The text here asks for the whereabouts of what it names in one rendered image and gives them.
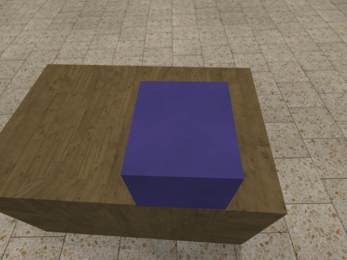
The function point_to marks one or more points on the pedestal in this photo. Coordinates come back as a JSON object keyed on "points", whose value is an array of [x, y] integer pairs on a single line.
{"points": [[62, 152]]}

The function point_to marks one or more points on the carton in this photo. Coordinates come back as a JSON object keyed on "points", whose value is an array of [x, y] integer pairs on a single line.
{"points": [[182, 149]]}

